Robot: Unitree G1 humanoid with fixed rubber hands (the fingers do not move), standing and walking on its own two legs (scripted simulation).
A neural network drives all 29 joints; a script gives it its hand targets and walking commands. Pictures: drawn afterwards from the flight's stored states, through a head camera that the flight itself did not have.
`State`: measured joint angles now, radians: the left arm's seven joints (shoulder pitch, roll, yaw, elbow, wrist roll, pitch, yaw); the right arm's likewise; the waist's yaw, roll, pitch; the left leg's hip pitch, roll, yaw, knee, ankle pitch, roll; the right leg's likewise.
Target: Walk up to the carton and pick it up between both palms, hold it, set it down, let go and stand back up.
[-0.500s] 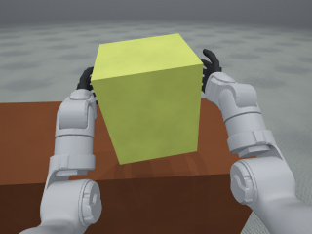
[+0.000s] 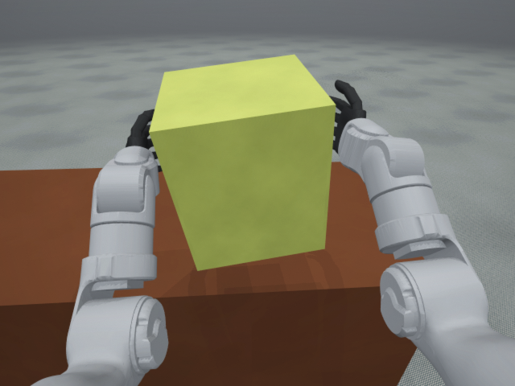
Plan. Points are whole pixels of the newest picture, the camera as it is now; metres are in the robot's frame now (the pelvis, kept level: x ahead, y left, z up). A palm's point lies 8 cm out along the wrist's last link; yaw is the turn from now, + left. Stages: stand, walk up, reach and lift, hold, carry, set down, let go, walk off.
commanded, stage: hold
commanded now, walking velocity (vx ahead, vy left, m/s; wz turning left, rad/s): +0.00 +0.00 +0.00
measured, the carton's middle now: (246, 162) +0.41 +0.02 +0.24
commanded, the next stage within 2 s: set down in 0.30 s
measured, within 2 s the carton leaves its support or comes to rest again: neither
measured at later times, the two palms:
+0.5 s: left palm (136, 152) +0.36 +0.18 +0.28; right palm (348, 123) +0.37 -0.12 +0.31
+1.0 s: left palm (146, 169) +0.40 +0.18 +0.23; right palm (330, 153) +0.42 -0.12 +0.24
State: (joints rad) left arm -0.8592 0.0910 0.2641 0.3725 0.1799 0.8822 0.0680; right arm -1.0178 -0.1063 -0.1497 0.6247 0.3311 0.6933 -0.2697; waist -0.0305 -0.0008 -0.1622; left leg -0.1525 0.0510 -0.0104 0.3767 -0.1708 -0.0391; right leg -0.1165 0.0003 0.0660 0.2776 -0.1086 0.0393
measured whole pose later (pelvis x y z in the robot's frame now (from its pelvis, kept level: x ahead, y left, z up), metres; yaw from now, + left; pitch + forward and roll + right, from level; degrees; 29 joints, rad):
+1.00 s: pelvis +0.02 +0.00 +0.00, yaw +1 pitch -4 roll -1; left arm -0.86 0.07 0.36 0.56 0.28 0.58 0.06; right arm -0.99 -0.03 -0.20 0.92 0.12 0.19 -0.13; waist -0.03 -0.01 -0.07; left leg -0.10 0.05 -0.02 0.38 -0.19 -0.04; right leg -0.07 0.00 0.06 0.28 -0.14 0.04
